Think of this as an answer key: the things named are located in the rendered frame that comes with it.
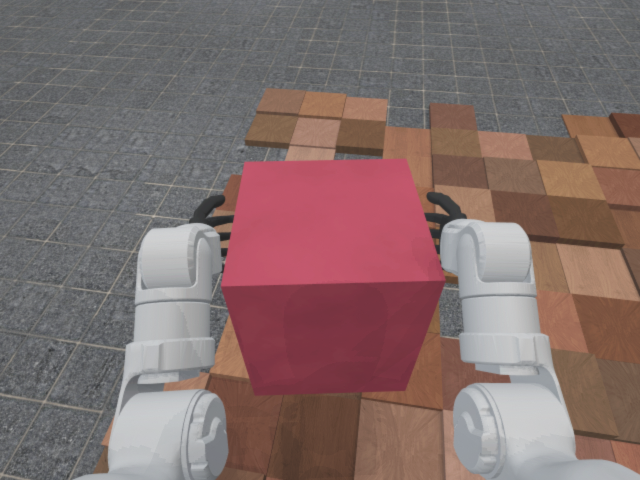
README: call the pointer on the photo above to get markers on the carton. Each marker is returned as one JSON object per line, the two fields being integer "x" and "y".
{"x": 331, "y": 277}

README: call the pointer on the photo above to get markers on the robot right upper arm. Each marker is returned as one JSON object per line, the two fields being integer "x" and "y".
{"x": 520, "y": 431}

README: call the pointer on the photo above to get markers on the left robot hand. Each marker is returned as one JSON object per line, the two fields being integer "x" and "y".
{"x": 204, "y": 210}

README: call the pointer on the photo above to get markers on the robot left upper arm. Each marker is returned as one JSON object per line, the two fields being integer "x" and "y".
{"x": 168, "y": 435}

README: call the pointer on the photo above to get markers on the robot right forearm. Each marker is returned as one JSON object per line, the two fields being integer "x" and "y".
{"x": 493, "y": 262}

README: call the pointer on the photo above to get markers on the right robot hand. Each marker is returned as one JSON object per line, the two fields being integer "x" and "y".
{"x": 450, "y": 207}

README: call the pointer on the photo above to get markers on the robot left forearm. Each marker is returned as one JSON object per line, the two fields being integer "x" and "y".
{"x": 172, "y": 339}

